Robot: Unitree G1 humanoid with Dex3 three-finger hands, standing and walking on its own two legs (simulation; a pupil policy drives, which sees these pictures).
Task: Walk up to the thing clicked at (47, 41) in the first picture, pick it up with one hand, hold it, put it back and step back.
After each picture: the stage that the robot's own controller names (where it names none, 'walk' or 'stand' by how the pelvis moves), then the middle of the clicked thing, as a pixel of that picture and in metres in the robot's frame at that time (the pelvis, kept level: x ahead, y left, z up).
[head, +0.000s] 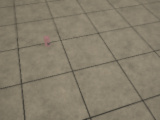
stand; (47, 41) +1.42 +0.43 -0.72
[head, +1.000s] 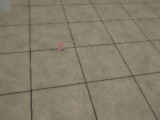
walk; (61, 47) +1.32 +0.19 -0.70
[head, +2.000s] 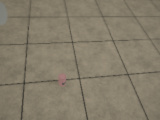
walk; (62, 79) +0.83 +0.13 -0.71
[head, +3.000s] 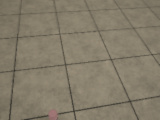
walk; (53, 116) +0.52 +0.18 -0.71
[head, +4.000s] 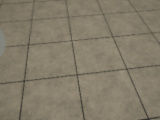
stand; out of the picture +0.38 +0.16 -0.70
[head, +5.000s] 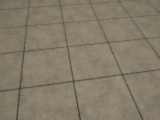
stand; out of the picture +0.35 +0.16 -0.72
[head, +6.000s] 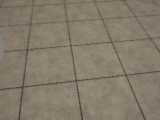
stand; out of the picture +0.34 +0.15 -0.72
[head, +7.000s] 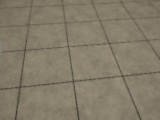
stand; out of the picture +0.35 +0.16 -0.73
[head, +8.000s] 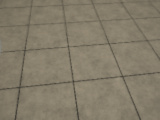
stand; out of the picture +0.35 +0.16 -0.73
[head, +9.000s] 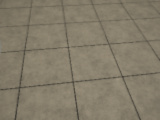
go down; out of the picture +0.35 +0.16 -0.73
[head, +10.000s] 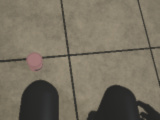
go down; (35, 62) +0.42 +0.20 -0.34
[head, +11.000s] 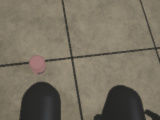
approach; (38, 65) +0.43 +0.20 -0.31
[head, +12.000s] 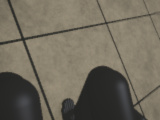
close in; out of the picture +0.42 +0.24 -0.22
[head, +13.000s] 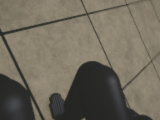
close; out of the picture +0.42 +0.25 -0.22
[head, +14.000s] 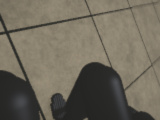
lift; out of the picture +0.41 +0.25 -0.22
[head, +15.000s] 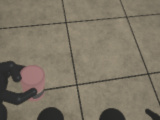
lift; (33, 84) +0.33 +0.17 -0.03
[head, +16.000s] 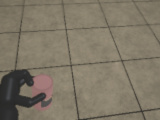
hold; (42, 93) +0.32 +0.15 -0.01
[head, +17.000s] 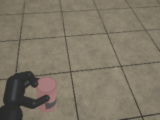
hold; (46, 95) +0.32 +0.13 -0.01
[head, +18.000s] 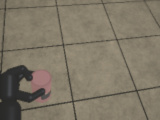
crouch; (41, 86) +0.35 +0.14 -0.07
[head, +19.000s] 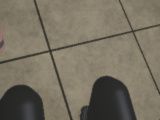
lower; out of the picture +0.49 +0.24 -0.10
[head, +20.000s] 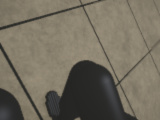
lower; out of the picture +0.44 +0.26 -0.22
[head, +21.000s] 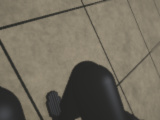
lower; out of the picture +0.44 +0.26 -0.23
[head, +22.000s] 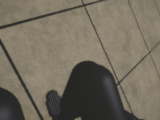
lower; out of the picture +0.44 +0.26 -0.23
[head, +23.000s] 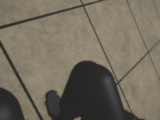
lower; out of the picture +0.44 +0.26 -0.23
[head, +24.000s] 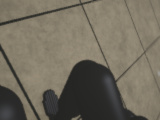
open; out of the picture +0.48 +0.19 -0.26
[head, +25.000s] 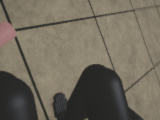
stand; out of the picture +0.48 +0.16 -0.26
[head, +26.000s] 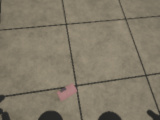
walk; (66, 92) +0.42 +0.07 -0.54
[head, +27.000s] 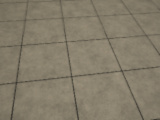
stand; out of the picture +0.37 +0.05 -0.69
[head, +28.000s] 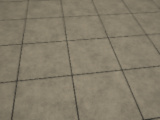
stand; out of the picture +0.37 +0.04 -0.69
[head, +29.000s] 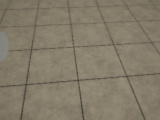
stand; out of the picture +0.38 +0.02 -0.74
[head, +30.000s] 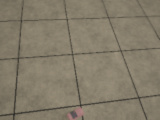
walk; (75, 114) +0.42 -0.02 -0.73
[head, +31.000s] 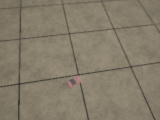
walk; (74, 82) +0.69 +0.06 -0.72
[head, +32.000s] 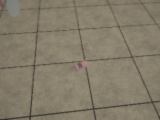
stand; (80, 65) +0.98 +0.04 -0.72
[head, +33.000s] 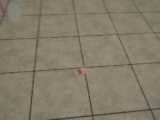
stand; (80, 72) +0.98 +0.03 -0.74
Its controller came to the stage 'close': yes
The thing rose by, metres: 0.70
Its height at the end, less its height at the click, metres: -0.02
